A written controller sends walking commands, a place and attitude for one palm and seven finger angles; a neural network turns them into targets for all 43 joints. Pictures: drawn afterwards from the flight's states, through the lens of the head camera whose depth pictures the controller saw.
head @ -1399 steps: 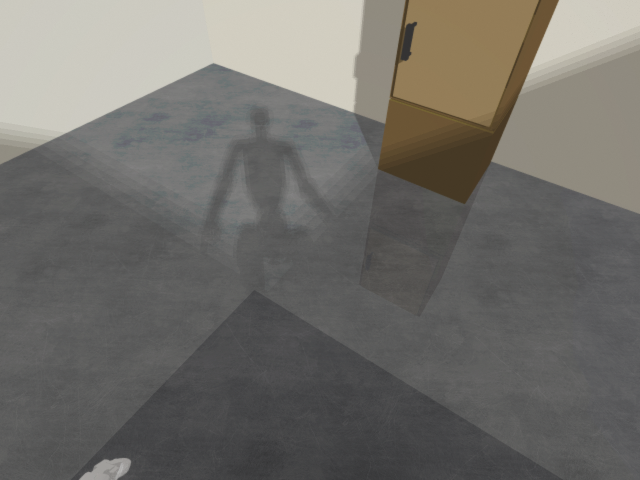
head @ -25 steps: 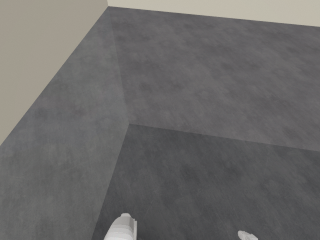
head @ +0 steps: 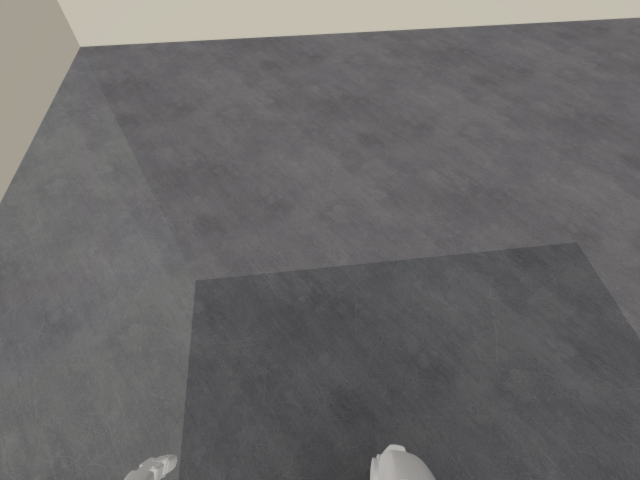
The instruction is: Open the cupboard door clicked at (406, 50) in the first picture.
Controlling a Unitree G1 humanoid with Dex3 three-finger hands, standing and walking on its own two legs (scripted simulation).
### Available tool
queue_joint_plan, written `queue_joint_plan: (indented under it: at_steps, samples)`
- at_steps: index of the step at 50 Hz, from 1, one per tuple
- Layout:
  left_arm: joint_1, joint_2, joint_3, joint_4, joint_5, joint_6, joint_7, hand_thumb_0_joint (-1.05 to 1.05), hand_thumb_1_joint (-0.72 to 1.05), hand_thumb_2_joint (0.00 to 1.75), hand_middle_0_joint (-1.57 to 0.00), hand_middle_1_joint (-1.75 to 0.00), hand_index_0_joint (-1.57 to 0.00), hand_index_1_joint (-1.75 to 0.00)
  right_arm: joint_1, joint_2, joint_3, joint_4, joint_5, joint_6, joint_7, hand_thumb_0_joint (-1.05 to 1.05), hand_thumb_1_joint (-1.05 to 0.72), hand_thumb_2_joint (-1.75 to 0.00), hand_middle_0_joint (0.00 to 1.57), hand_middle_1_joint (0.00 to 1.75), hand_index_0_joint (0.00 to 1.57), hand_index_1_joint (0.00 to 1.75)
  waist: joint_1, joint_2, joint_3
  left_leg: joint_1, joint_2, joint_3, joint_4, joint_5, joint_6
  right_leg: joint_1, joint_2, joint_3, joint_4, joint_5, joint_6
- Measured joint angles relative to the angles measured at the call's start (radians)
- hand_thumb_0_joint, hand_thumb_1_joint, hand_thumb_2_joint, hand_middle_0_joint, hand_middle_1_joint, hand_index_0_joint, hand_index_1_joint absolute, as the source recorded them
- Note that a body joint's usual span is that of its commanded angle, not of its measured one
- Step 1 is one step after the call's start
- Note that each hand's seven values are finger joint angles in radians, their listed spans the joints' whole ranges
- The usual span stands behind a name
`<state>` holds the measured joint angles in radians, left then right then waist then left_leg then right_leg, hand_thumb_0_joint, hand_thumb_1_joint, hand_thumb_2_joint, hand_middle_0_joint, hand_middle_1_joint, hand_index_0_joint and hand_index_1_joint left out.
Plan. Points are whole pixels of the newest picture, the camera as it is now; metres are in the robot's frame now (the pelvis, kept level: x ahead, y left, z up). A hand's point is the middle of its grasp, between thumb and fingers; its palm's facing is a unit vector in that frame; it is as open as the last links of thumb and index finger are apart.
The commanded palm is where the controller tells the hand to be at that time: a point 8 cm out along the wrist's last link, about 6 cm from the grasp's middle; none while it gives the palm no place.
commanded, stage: walk to a spot facing it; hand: left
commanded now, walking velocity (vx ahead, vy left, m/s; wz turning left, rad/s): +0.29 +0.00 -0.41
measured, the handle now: out of the picture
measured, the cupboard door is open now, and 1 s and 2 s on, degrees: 40 40 40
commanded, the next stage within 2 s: turn to face it in 0.06 s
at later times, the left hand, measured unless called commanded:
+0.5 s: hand (244, 414) +0.24 +0.13 -0.19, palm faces +0.10 -0.98 -0.16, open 7.3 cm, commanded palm none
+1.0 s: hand (239, 339) +0.35 +0.15 -0.16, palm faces +0.31 -0.90 -0.29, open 7.4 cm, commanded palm none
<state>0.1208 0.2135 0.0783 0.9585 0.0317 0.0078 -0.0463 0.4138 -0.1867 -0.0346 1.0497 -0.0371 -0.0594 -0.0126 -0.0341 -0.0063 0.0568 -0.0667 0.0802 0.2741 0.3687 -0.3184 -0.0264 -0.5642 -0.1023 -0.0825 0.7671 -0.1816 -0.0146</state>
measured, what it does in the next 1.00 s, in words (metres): walks ahead, turning left: right foot, then left foot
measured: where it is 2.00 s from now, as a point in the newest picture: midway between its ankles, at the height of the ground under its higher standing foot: (373, 424)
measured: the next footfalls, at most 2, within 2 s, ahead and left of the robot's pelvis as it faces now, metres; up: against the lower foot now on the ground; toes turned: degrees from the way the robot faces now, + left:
right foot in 0.08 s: +0.16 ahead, -0.12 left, +0.00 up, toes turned -10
left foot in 0.52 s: +0.35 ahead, +0.06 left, +0.00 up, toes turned +11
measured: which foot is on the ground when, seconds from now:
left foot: down 0.00-0.08, up 0.10-0.50, down 0.52-1.00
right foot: up 0.00-0.06, down 0.08-0.54, up 0.56-0.98, down 1.00-1.00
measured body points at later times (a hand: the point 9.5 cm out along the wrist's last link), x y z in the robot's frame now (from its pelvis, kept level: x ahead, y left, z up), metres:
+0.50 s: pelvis +0.22 -0.04 -0.01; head +0.24 -0.02 +0.44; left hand +0.23 +0.18 -0.18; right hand +0.30 -0.27 -0.15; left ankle +0.30 +0.06 -0.72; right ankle +0.12 -0.12 -0.74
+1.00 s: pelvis +0.29 -0.09 -0.01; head +0.35 -0.09 +0.43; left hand +0.33 +0.20 -0.14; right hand +0.42 -0.32 -0.17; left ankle +0.31 +0.05 -0.74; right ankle +0.32 -0.21 -0.75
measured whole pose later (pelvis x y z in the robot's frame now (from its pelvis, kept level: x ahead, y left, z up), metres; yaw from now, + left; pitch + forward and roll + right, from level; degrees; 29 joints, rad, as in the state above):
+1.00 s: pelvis +0.29 -0.09 -0.01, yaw +19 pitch +3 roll +0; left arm 0.11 0.23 0.06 0.87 0.01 0.02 0.01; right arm 0.21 -0.23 -0.07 0.93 -0.02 0.04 0.00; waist -0.03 0.03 0.05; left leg -0.44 -0.04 -0.12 0.58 -0.21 -0.02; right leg -0.31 -0.01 -0.01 0.57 -0.34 0.04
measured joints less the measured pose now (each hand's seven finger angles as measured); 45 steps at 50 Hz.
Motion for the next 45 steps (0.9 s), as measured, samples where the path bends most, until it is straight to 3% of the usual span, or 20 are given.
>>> queue_joint_plan:
  at_steps: [3,5,6,8,11,15,20,24,26,27,29,31,33,39,45]
  samples:
    - [-0.03,0.001,-0.007,-0.008,-0.001,-0.008,-0.002,0.0,0.91,0.9,-0.2,-0.3,-0.2,-0.29,0.037,0.0,0.004,0.013,-0.002,0.006,0.003,0.0,-0.91,-0.9,0.2,0.3,0.2,0.3,-0.021,0.009,0.004,0.036,0.027,0.023,0.046,-0.072,-0.038,0.07,0.028,-0.032,-0.107,-0.03,-0.022]
    - [-0.042,0.0,-0.011,-0.014,0.0,-0.036,0.001,0.0,0.91,0.9,-0.2,-0.3,-0.2,-0.29,0.053,0.003,0.006,0.03,0.007,0.016,0.007,0.0,-0.91,-0.9,0.2,0.3,0.2,0.3,-0.018,0.018,0.011,0.004,0.075,0.017,0.206,-0.141,-0.043,0.123,0.059,-0.048,-0.138,-0.046,-0.046]
    - [-0.046,-0.002,-0.011,-0.016,-0.004,-0.051,0.006,0.0,0.91,0.9,-0.2,-0.3,-0.2,-0.29,0.041,0.007,0.008,0.04,0.014,0.027,0.009,0.0,-0.91,-0.9,0.2,0.3,0.2,0.3,-0.015,0.017,0.02,-0.054,0.083,-0.029,0.368,-0.181,-0.036,0.125,0.067,-0.048,-0.105,-0.075,-0.055]
    - [-0.037,-0.011,-0.016,-0.014,-0.015,-0.067,0.02,0.0,0.91,0.9,-0.2,-0.3,-0.2,-0.29,0.004,0.011,0.006,0.046,0.022,0.043,0.009,0.01,-0.91,-0.9,0.2,0.3,0.2,0.3,-0.011,0.007,0.033,-0.182,0.055,-0.131,0.673,-0.191,-0.023,0.166,0.078,-0.044,-0.101,-0.114,-0.065]
    - [0.008,-0.03,-0.028,0.011,-0.023,-0.071,0.039,0.0,0.91,0.9,-0.2,-0.3,-0.2,-0.29,-0.069,0.014,0.001,0.027,0.024,0.044,0.001,0.01,-0.91,-0.9,0.2,0.3,0.2,0.3,-0.004,-0.003,0.028,-0.338,0.037,-0.191,0.832,-0.104,-0.019,0.26,0.099,-0.034,-0.2,-0.101,-0.062]
    - [0.065,-0.029,-0.02,0.053,-0.028,-0.078,0.064,-0.02,0.95,0.9,-0.21,-0.3,-0.2,-0.29,-0.149,0.024,-0.001,-0.014,0.024,0.038,-0.005,0.0,-0.91,-0.9,0.2,0.3,0.19,0.3,-0.007,-0.004,0.001,-0.462,0.033,-0.226,0.721,-0.01,-0.024,0.375,0.118,-0.047,-0.332,-0.084,-0.066]
    - [0.107,-0.034,-0.036,0.092,-0.021,-0.065,0.062,-0.02,0.95,0.9,-0.2,-0.3,-0.2,-0.29,-0.206,0.033,0.003,-0.029,0.028,0.047,0.001,0.0,-0.91,-0.9,0.2,0.3,0.19,0.3,0.0,-0.001,-0.019,-0.48,0.015,-0.201,0.519,0.073,-0.02,0.484,0.123,-0.096,-0.381,-0.133,-0.052]
    - [0.128,-0.046,-0.039,0.1,-0.016,-0.05,0.062,-0.01,0.93,0.9,-0.2,-0.3,-0.2,-0.29,-0.232,0.033,0.009,-0.035,0.024,0.061,0.011,0.0,-0.91,-0.9,0.2,0.3,0.19,0.3,0.019,-0.021,-0.008,-0.428,-0.019,-0.157,0.39,0.064,-0.003,0.529,0.104,-0.141,-0.32,-0.224,-0.031]
    - [0.146,-0.048,-0.038,0.098,-0.017,-0.041,0.062,-0.01,0.92,0.9,-0.2,-0.3,-0.2,-0.29,-0.235,0.027,0.01,-0.049,0.017,0.061,0.015,0.0,-0.91,-0.9,0.2,0.3,0.19,0.3,0.021,-0.033,-0.001,-0.374,-0.043,-0.145,0.305,0.133,0.017,0.522,0.08,-0.161,-0.223,-0.291,-0.014]
    - [0.153,-0.05,-0.037,0.097,-0.021,-0.034,0.061,0.0,0.92,0.9,-0.2,-0.3,-0.2,-0.29,-0.234,0.021,0.009,-0.058,0.011,0.057,0.017,0.0,-0.91,-0.9,0.2,0.3,0.2,0.3,0.019,-0.031,-0.001,-0.357,-0.054,-0.15,0.289,0.119,0.063,0.489,0.065,-0.168,-0.128,-0.319,-0.001]
    - [0.142,-0.044,-0.034,0.089,-0.029,-0.007,0.063,0.0,0.92,0.9,-0.2,-0.3,-0.2,-0.29,-0.242,0.017,0.007,-0.073,0.008,0.052,0.011,0.0,-0.91,-0.9,0.2,0.3,0.2,0.3,0.015,-0.039,0.008,-0.379,-0.073,-0.159,0.336,0.061,0.111,0.364,0.059,-0.097,0.152,-0.4,0.027]
    - [0.118,-0.035,-0.027,0.073,-0.024,0.012,0.065,0.0,0.92,0.9,-0.2,-0.3,-0.2,-0.29,-0.242,0.014,0.006,-0.082,0.01,0.055,0.003,0.0,-0.91,-0.9,0.2,0.3,0.2,0.3,0.02,-0.04,0.016,-0.376,-0.083,-0.168,0.325,0.055,0.111,0.246,0.066,-0.023,0.35,-0.392,0.043]
    - [0.088,-0.028,-0.018,0.052,-0.018,0.02,0.061,0.0,0.91,0.9,-0.2,-0.3,-0.2,-0.29,-0.235,0.008,0.004,-0.088,0.01,0.058,-0.005,0.0,-0.91,-0.9,0.2,0.3,0.2,0.3,0.027,-0.033,0.022,-0.363,-0.091,-0.184,0.28,0.079,0.101,0.154,0.057,0.023,0.426,-0.326,0.058]
    - [0.022,-0.001,-0.002,-0.02,-0.012,0.021,0.058,0.0,0.91,0.9,-0.2,-0.3,-0.2,-0.29,-0.221,-0.004,0.001,-0.093,0.011,0.066,-0.003,0.0,-0.9,-0.9,0.2,0.3,0.2,0.3,0.031,-0.001,0.026,-0.331,-0.101,-0.249,0.158,0.141,0.091,0.046,0.031,0.099,0.312,-0.216,0.084]
    - [-0.01,0.02,-0.002,-0.052,-0.014,0.032,0.06,0.0,0.91,0.9,-0.2,-0.3,-0.2,-0.29,-0.207,-0.013,-0.015,-0.106,0.008,0.078,0.006,0.0,-0.9,-0.9,0.2,0.3,0.2,0.3,0.01,0.021,0.011,-0.33,-0.102,-0.331,0.14,0.149,0.052,0.102,0.057,0.098,0.117,-0.233,0.091]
